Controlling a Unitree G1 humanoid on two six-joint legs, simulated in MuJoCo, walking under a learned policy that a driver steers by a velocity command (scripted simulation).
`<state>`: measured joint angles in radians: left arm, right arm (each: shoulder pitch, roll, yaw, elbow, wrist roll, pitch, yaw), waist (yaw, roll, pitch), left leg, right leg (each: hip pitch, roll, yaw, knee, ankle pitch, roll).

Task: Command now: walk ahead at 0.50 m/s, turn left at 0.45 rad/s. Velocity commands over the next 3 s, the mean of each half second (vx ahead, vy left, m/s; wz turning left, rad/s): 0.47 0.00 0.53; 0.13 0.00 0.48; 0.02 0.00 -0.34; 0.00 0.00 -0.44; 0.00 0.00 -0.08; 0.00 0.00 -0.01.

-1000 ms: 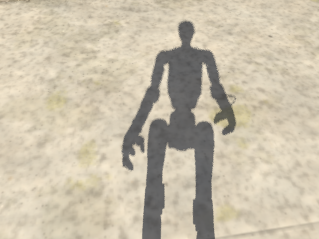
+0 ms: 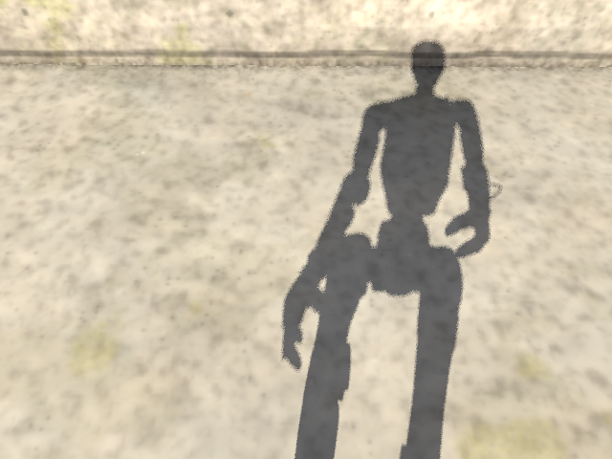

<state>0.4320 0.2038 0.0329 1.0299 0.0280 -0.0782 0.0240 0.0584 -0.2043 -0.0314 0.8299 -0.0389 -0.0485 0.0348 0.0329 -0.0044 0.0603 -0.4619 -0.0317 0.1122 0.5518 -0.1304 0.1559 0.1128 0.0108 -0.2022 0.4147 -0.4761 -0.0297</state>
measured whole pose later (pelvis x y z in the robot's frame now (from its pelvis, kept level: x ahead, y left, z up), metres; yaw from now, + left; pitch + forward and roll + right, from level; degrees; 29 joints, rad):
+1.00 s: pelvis +0.37 +0.04 +0.01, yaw +31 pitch +0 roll -1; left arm 0.27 0.27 0.04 0.82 0.02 0.01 -0.01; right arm 0.15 -0.24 -0.03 0.75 -0.03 0.04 0.02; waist 0.04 -0.02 0.04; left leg -0.28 0.00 0.00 0.53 -0.22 0.03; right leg -0.30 -0.07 -0.19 0.54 -0.25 0.00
